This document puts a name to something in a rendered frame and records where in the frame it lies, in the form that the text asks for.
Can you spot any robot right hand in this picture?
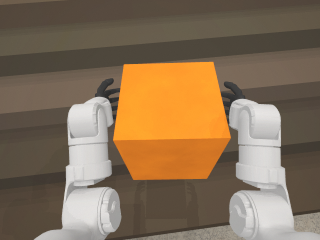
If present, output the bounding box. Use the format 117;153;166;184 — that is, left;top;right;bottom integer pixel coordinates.
220;81;246;124

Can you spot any robot right upper arm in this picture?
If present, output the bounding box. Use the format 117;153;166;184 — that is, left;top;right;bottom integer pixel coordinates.
229;190;320;240

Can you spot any robot right forearm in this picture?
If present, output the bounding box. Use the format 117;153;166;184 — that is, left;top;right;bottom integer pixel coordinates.
229;99;294;226

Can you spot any robot left hand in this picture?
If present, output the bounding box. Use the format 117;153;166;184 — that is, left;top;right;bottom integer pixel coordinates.
95;78;121;120

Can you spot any robot left upper arm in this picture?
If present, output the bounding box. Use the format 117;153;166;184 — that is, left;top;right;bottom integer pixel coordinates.
34;187;122;240

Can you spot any carton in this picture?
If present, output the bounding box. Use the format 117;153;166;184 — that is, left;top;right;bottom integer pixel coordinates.
113;62;231;180

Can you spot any robot left forearm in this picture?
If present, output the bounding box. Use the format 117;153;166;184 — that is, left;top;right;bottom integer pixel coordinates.
62;97;114;226

